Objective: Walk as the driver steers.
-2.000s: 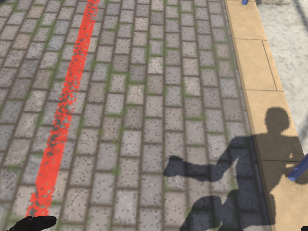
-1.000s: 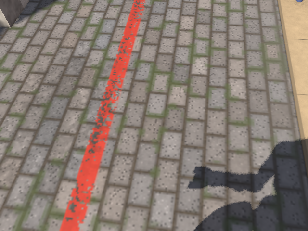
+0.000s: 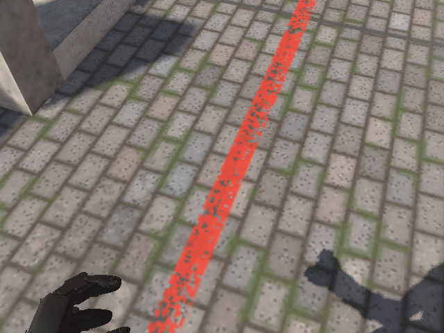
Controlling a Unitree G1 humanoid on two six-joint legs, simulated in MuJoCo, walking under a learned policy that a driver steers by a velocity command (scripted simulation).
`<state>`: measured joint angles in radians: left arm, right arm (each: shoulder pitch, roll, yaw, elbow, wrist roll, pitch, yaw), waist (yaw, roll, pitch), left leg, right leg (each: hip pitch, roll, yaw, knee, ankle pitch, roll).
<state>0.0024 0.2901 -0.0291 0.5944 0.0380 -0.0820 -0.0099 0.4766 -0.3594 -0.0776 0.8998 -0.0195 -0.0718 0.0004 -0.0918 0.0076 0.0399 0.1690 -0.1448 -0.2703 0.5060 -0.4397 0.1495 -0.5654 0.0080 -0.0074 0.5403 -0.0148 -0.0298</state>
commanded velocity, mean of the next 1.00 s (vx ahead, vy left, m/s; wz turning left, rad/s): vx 0.80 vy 0.00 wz -0.52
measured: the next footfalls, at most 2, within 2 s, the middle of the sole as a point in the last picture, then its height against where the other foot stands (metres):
left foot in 0.40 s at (185, 290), level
right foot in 0.78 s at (284, 196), level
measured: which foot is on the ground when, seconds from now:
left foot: down 0.00-0.00, up 0.02-0.38, down 0.40-0.78, up 0.80-1.00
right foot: down 0.00-0.40, up 0.42-0.76, down 0.78-1.00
